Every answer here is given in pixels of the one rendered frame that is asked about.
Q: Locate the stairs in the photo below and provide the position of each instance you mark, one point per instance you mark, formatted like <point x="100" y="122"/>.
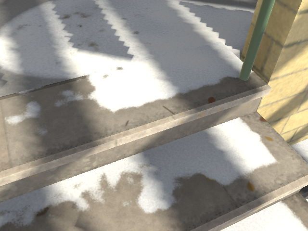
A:
<point x="176" y="189"/>

